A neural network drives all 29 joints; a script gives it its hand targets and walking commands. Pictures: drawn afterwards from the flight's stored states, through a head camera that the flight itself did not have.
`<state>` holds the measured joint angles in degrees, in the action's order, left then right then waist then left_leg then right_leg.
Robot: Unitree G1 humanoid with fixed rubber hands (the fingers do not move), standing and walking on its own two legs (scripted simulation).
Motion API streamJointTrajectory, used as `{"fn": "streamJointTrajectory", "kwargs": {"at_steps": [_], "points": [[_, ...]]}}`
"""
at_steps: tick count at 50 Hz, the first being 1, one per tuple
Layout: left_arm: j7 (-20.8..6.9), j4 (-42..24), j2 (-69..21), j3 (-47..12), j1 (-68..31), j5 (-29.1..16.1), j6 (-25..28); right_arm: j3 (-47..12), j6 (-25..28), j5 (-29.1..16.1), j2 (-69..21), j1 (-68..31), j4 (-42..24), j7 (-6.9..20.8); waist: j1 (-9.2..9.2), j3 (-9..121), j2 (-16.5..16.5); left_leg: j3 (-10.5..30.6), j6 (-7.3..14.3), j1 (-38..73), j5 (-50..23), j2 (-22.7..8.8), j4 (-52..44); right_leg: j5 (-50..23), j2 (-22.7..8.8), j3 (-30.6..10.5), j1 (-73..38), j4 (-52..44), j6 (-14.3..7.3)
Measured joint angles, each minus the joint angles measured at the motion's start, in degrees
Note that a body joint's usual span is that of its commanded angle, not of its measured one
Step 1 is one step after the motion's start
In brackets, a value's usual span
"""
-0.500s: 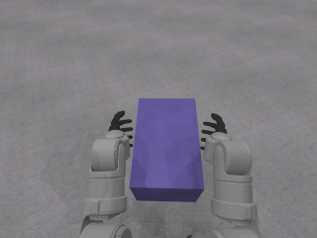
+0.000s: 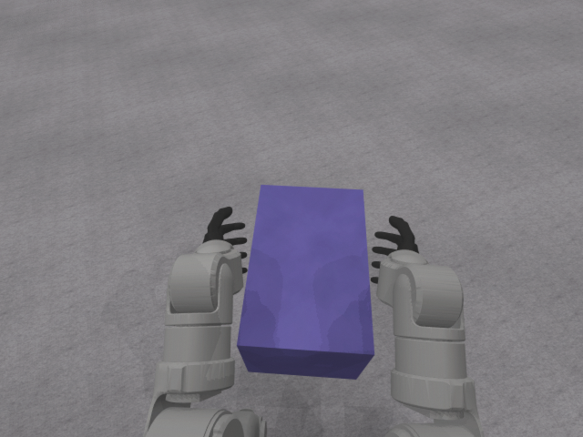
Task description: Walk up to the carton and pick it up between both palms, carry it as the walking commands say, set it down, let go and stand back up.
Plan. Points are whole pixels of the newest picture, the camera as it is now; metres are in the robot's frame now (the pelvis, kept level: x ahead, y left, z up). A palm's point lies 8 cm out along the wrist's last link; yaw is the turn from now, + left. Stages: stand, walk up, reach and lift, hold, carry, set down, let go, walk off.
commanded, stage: carry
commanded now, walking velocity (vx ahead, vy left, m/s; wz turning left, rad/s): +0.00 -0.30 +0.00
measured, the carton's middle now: (306, 278) +0.35 -0.01 -0.02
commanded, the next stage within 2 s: none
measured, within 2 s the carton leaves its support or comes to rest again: neither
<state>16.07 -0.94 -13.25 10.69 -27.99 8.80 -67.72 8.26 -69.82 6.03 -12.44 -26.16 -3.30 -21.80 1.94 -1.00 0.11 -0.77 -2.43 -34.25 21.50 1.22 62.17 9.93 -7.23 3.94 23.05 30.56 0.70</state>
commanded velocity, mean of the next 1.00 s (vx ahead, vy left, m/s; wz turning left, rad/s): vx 0.00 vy -0.30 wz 0.00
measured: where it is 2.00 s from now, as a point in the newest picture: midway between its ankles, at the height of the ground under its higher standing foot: outside the picture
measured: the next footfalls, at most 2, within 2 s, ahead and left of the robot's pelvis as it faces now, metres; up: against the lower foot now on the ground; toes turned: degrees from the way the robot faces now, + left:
left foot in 0.12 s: +0.01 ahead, +0.20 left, +0.00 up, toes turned +3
right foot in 0.50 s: -0.13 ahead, -0.12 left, +0.00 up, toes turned -4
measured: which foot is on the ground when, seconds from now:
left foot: up 0.00-0.10, down 0.12-0.52, up 0.54-0.70, down 0.72-1.00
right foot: down 0.00-0.12, up 0.14-0.48, down 0.50-0.72, up 0.74-0.96, down 0.98-1.00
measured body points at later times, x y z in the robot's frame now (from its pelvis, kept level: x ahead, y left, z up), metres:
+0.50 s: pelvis -0.15 +0.02 -0.01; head -0.14 +0.03 +0.44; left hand +0.17 +0.17 +0.07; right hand +0.19 -0.08 +0.06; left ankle -0.03 +0.20 -0.74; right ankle -0.17 -0.11 -0.74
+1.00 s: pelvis -0.25 -0.11 -0.02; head -0.21 -0.11 +0.43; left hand +0.08 +0.04 +0.06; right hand +0.10 -0.21 +0.06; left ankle -0.17 +0.09 -0.74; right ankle -0.21 -0.25 -0.74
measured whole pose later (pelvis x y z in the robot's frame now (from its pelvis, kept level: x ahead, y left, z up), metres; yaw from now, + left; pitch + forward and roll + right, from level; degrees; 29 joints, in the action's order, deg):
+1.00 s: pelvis -0.25 -0.11 -0.02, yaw +0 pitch +4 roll -3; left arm 19.7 -4.4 -12.7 9.7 -26.7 5.3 -66.9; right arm 9.4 -68.0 9.4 -13.1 -27.8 -2.9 -16.9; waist -3.9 -0.2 4.0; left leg -0.9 -5.5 -30.0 9.9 -13.9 36.2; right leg 14.5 -1.3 5.3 22.8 32.4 1.6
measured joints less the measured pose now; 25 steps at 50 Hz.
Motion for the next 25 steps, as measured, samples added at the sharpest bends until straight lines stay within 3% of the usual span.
{"fn": "streamJointTrajectory", "kwargs": {"at_steps": [2,5,7,9,12,14,19,23,25], "points": [[-1.92,-0.51,-0.05,0.36,-0.07,1.48,0.40,-0.01,-0.08,-0.62,-0.28,-0.75,-0.43,-1.27,1.33,0.54,-0.47,0.09,-0.65,3.61,0.88,-1.60,-6.03,-1.79,-0.89,-0.73,1.63,-0.41,0.87],[-2.91,-0.90,0.03,-0.07,0.11,2.60,0.60,0.67,-0.06,-0.39,-0.63,-1.70,-0.26,-1.24,2.27,1.97,-0.94,-0.82,-0.70,12.16,-0.55,-3.65,-22.89,-2.98,-1.36,-1.38,4.81,1.57,1.95],[-3.02,-0.46,0.44,-0.55,0.95,2.74,1.25,0.53,0.75,0.25,-0.72,-1.57,1.04,-0.49,2.32,3.25,-1.38,-0.83,-0.33,12.69,-5.84,-4.34,-27.00,2.31,-0.95,-1.71,8.14,6.30,2.41],[-2.70,0.02,1.24,-1.22,3.27,2.11,0.95,-1.20,1.06,0.37,-0.24,-0.21,3.48,0.24,0.76,3.52,-1.64,-0.43,-0.09,11.20,-5.59,-5.68,-25.16,11.93,2.08,-2.67,10.68,15.35,2.41],[0.74,0.31,1.83,-2.13,4.48,-0.76,-1.66,-1.19,-0.39,0.75,0.12,0.49,5.49,1.86,-2.04,3.52,-1.58,1.05,-0.15,10.61,-7.34,-7.20,-26.94,11.24,4.84,-1.87,12.17,27.75,2.16],[3.52,0.17,1.70,-2.25,4.04,-2.58,-2.49,0.13,-0.25,1.74,-0.07,0.02,6.26,3.66,-3.89,3.64,-1.36,1.84,-0.23,9.78,-9.18,-7.71,-28.08,10.94,5.53,-1.26,11.09,29.99,2.66],[6.36,-0.49,0.81,-1.14,1.81,-3.80,-1.67,1.60,1.91,4.52,-0.46,-0.95,6.12,7.34,-6.86,4.25,0.16,3.00,-0.69,6.79,-12.38,-9.10,-29.11,15.70,7.18,-0.76,4.67,22.83,2.78],[5.62,0.56,0.36,-0.25,0.66,-3.56,-0.28,1.36,2.30,5.75,-0.41,-0.80,5.15,7.87,-6.91,4.85,2.29,3.61,-1.89,4.20,-14.81,-10.43,-29.69,16.79,8.30,-0.46,-2.07,9.97,1.09],[4.74,1.30,0.25,-0.08,0.43,-3.33,0.46,1.21,2.03,5.72,-0.32,-0.64,4.42,7.17,-6.36,4.88,3.49,3.96,-2.73,2.72,-15.97,-11.05,-29.61,13.08,8.84,0.27,-5.67,0.85,-0.28]]}}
